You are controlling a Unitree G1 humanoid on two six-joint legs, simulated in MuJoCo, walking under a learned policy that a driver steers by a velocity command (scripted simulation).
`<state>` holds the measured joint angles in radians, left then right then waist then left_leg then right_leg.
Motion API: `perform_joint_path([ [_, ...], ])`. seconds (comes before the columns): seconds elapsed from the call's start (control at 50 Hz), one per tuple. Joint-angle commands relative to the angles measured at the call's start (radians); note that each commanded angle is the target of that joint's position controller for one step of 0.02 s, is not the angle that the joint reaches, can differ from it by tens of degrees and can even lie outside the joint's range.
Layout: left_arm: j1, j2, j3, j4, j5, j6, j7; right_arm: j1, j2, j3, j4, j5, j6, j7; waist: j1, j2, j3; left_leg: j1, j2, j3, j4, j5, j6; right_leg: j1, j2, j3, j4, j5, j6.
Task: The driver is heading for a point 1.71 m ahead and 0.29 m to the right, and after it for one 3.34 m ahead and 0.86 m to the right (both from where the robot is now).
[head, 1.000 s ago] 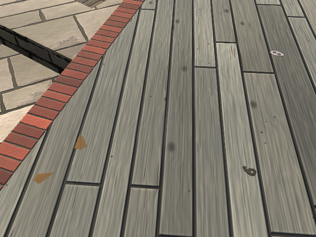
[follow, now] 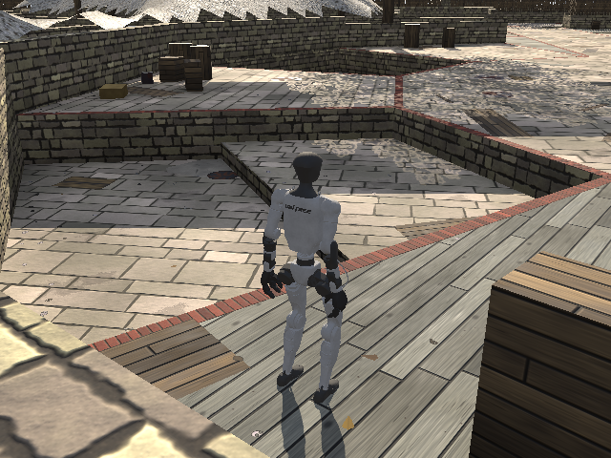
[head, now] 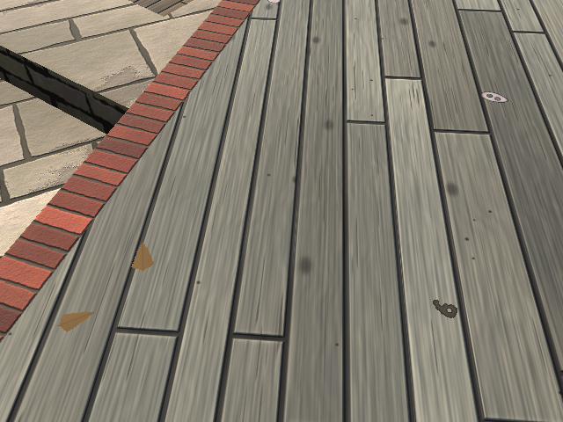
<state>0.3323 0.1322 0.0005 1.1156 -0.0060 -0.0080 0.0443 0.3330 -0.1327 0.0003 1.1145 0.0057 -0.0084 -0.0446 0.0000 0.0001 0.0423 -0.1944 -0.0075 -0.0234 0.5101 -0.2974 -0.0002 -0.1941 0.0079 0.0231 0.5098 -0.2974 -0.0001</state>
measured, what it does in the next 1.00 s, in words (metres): walks ahead: right foot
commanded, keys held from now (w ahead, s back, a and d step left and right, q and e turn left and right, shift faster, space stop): w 1.00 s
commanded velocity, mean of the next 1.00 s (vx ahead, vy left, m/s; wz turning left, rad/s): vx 0.39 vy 0.00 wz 0.00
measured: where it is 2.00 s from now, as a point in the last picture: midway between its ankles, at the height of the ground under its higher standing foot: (326, 259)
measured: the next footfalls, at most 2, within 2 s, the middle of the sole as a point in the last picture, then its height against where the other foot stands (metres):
right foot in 0.60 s outside the picture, level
left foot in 1.22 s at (286, 348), level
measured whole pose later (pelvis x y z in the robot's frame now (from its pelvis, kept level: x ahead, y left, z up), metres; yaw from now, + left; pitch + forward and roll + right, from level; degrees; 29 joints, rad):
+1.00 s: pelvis +0.36 -0.13 +0.01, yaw +0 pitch +1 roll -1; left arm 0.45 0.19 0.01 1.03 0.00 -0.10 0.00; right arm 0.13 -0.24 -0.05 0.87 0.01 -0.08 0.00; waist 0.06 0.03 -0.04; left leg -0.74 0.12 -0.03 0.77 0.11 0.03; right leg -0.01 0.07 -0.04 0.17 -0.20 -0.07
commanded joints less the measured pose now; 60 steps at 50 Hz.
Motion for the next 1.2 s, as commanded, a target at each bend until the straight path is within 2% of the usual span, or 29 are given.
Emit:
perform_joint_path([
  [0.02,0.111,0.073,0.014,0.006,-0.006,0.0,0.005,0.111,-0.073,-0.014,0.006,0.006,0.0,-0.005,0.0,0.001,0.031,-0.04,-0.027,0.026,-0.074,-0.125,0.037,-0.04,0.027,-0.026,-0.073,-0.125,-0.037],
  [0.06,0.1,0.094,0.023,-0.011,-0.014,-0.006,0.009,0.1,-0.094,-0.023,-0.011,0.014,-0.006,-0.009,0.0,0.001,0.116,-0.134,-0.012,-0.007,-0.074,-0.409,0.074,-0.134,0.011,0.007,-0.073,-0.408,-0.074],
  [0.1,0.106,0.084,0.022,-0.024,-0.022,-0.032,0.004,0.106,-0.083,-0.022,-0.024,0.022,-0.032,-0.004,0.0,0.001,0.165,-0.176,0.023,-0.054,-0.071,-0.441,0.102,-0.177,-0.024,0.055,-0.072,-0.44,-0.101],
  [0.24,0.136,0.078,0.022,-0.059,-0.036,-0.105,-0.027,0.165,-0.088,-0.027,-0.05,0.037,-0.104,0.026,-0.008,0.013,0.14,-0.146,0.052,-0.142,-0.024,-0.344,0.166,-0.193,-0.034,0.109,0.011,-0.326,-0.153],
  [0.28,0.12,0.065,0.017,-0.086,-0.035,-0.129,-0.038,0.231,-0.116,-0.034,-0.047,0.041,-0.124,0.033,-0.026,0.063,0.12,-0.061,0.083,-0.222,-0.003,-0.221,0.206,-0.279,0.002,0.071,0.139,-0.197,-0.152],
  [0.3,0.075,0.052,0.014,-0.113,-0.033,-0.144,-0.048,0.314,-0.151,-0.046,-0.032,0.041,-0.137,0.038,-0.058,0.116,0.089,0.071,0.139,-0.332,-0.018,-0.076,0.249,-0.393,0.04,0.01,0.298,-0.009,-0.126],
  [0.32,-0.05,0.056,0.011,-0.161,-0.03,-0.158,-0.06,0.463,-0.205,-0.065,-0.002,0.029,-0.144,0.044,-0.145,0.181,0.036,0.303,0.252,-0.527,-0.116,0.066,0.332,-0.61,0.066,-0.05,0.544,0.165,-0.088],
  [0.34,-0.163,0.089,0.016,-0.204,-0.029,-0.169,-0.066,0.538,-0.205,-0.064,0.015,0.008,-0.142,0.046,-0.205,0.248,0.032,0.454,0.4,-0.742,-0.207,0.205,0.402,-0.858,0.05,-0.007,0.782,-0.237,-0.087],
  [0.36,-0.237,0.108,0.022,-0.252,-0.043,-0.17,-0.068,0.476,-0.182,-0.049,0.007,-0.001,-0.139,0.037,-0.16,0.19,0.077,0.502,0.442,-0.745,-0.168,0.258,0.379,-1.025,-0.029,0.07,0.945,-0.339,-0.094],
  [0.4,-0.258,0.086,0.01,-0.316,-0.057,-0.155,-0.065,0.351,-0.139,-0.026,-0.01,0.009,-0.114,0.02,-0.082,0.109,0.115,0.434,0.427,-0.557,-0.197,0.255,0.268,-1.129,-0.127,0.115,1.015,-0.337,-0.089],
  [0.44,-0.191,0.076,-0.001,-0.334,-0.029,-0.133,-0.066,0.137,-0.117,-0.009,-0.077,0.022,-0.088,0.004,0.015,0.061,0.151,0.099,0.295,-0.308,-0.34,0.089,0.146,-0.832,-0.183,0.078,0.683,-0.158,-0.057],
  [0.46,-0.158,0.072,-0.009,-0.323,-0.013,-0.127,-0.075,0.032,-0.168,-0.021,-0.119,0.024,-0.081,-0.004,0.043,0.052,0.125,-0.154,0.186,-0.162,-0.382,0.044,0.109,-0.485,-0.148,0.011,0.446,0.033,-0.036],
  [0.48,-0.125,0.09,0.001,-0.3,-0.006,-0.12,-0.082,0.053,-0.226,-0.038,-0.123,0.021,-0.086,-0.005,0.041,0.076,0.069,-0.291,0.134,-0.083,-0.407,0.026,0.103,-0.183,-0.086,-0.055,0.34,0.206,-0.008],
  [0.52,-0.053,0.16,0.038,-0.274,-0.025,-0.091,-0.069,0.111,-0.295,-0.056,-0.106,0.02,-0.095,0.002,0.08,0.115,0.027,-0.221,0.153,-0.062,-0.37,0.099,0.108,-0.027,-0.027,-0.101,0.309,0.215,0.008],
  [0.54,-0.009,0.185,0.055,-0.267,-0.028,-0.084,-0.06,0.114,-0.286,-0.054,-0.101,0.023,-0.092,0.007,0.117,0.121,0.009,-0.144,0.152,-0.047,-0.273,0.237,0.094,0.001,-0.004,-0.118,0.269,0.164,-0.005],
  [0.58,0.19,0.254,0.098,-0.203,-0.031,-0.081,-0.053,0.121,-0.22,-0.038,-0.099,0.002,-0.078,0.017,0.232,0.061,-0.089,-0.109,0.115,0.008,0.148,0.534,0.041,0.197,0.031,-0.157,0.187,0.139,-0.051],
  [0.6,0.308,0.348,0.11,-0.161,-0.015,-0.077,-0.05,0.136,-0.114,-0.01,-0.131,-0.027,-0.081,0.019,0.229,-0.213,-0.123,-0.285,0.024,0.033,0.613,0.148,-0.004,0.285,-0.174,0.182,0.082,-0.015,-0.115],
  [0.62,0.262,0.371,0.083,-0.184,0.014,-0.09,-0.068,0.348,0.049,0.02,-0.132,-0.006,-0.11,0.026,0.07,-0.494,-0.246,-0.433,-0.109,-0.131,0.927,-0.313,0.021,0.342,-0.372,0.776,-0.236,-0.09,-0.243],
  [0.64,0.186,0.305,0.071,-0.179,0.003,-0.106,-0.087,0.317,-0.028,0.002,-0.148,0.046,-0.131,0.032,0.038,-0.385,-0.177,-0.538,-0.07,-0.152,1.056,-0.208,0.044,0.261,-0.415,0.957,-0.409,-0.317,-0.273],
  [0.66,0.072,0.258,0.06,-0.195,-0.012,-0.117,-0.1,0.177,-0.089,-0.005,-0.196,0.054,-0.133,0.034,0.029,-0.229,-0.061,-0.593,0.01,-0.097,1.052,-0.097,0.076,0.137,-0.409,0.795,-0.367,-0.326,-0.235],
  [0.68,-0.04,0.23,0.05,-0.215,-0.003,-0.121,-0.104,0.066,-0.129,-0.014,-0.222,0.036,-0.124,0.025,0.019,-0.082,-0.029,-0.537,0.082,-0.082,0.977,0.028,0.095,-0.011,-0.362,0.594,-0.324,-0.214,-0.199],
  [0.7,-0.103,0.213,0.044,-0.221,0.016,-0.123,-0.107,0.044,-0.159,-0.03,-0.224,0.02,-0.106,0.017,-0.011,-0.063,-0.036,-0.455,0.123,-0.078,0.896,0.09,0.101,-0.111,-0.289,0.429,-0.306,-0.122,-0.169],
  [0.74,-0.092,0.166,0.034,-0.19,0.021,-0.123,-0.096,0.092,-0.174,-0.047,-0.209,0.017,-0.076,0.025,-0.049,-0.132,-0.04,-0.38,0.149,-0.069,0.781,0.128,0.104,-0.144,-0.217,0.268,-0.343,-0.025,-0.166],
  [0.78,-0.02,0.168,0.032,-0.153,0.013,-0.127,-0.08,0.051,-0.175,-0.054,-0.217,0.01,-0.071,0.025,-0.043,-0.089,-0.01,-0.422,0.148,-0.045,0.708,0.167,0.094,-0.112,-0.202,0.202,-0.38,0.075,-0.192],
  [0.86,0.074,0.205,0.042,-0.132,0.013,-0.115,-0.053,-0.128,-0.164,-0.06,-0.269,0.0,-0.077,0.027,0.0,-0.017,0.009,-0.625,0.16,-0.047,0.506,0.3,0.056,0.053,-0.245,0.191,-0.415,0.163,-0.214],
  [0.98,0.142,0.21,0.044,-0.123,0.001,-0.096,-0.032,-0.312,-0.15,-0.059,-0.314,0.01,-0.089,0.047,0.058,-0.048,0.049,-0.617,0.125,0.006,0.213,0.447,0.021,0.139,-0.22,0.092,-0.442,0.217,-0.192],
  [1.1,0.21,0.225,0.054,-0.099,-0.004,-0.068,-0.028,-0.45,-0.133,-0.042,-0.369,0.021,-0.108,0.084,0.099,-0.059,0.1,-0.61,0.092,0.037,0.045,0.358,0.04,0.294,-0.254,0.059,-0.367,0.302,-0.19],
  [1.16,0.175,0.252,0.065,-0.109,-0.006,-0.061,-0.026,-0.403,-0.166,-0.05,-0.375,0.021,-0.12,0.097,0.049,-0.095,0.056,-0.46,0.046,0.071,-0.006,0.251,0.083,0.324,-0.266,0.047,-0.261,0.57,-0.167],
  [1.2,0.131,0.26,0.065,-0.124,0.001,-0.054,-0.029,-0.159,-0.241,-0.089,-0.309,0.019,-0.122,0.088,-0.082,-0.121,-0.101,-0.113,-0.031,0.122,-0.015,0.241,0.132,0.277,-0.21,-0.003,0.015,0.92,-0.133],
])
Velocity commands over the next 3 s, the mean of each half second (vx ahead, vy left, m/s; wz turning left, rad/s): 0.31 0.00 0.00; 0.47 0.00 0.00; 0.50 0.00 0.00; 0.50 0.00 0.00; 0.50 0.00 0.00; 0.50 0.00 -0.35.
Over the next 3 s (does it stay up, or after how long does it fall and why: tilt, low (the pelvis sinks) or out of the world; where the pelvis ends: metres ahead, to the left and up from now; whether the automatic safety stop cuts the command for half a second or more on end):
stays up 1.49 -0.13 -0.02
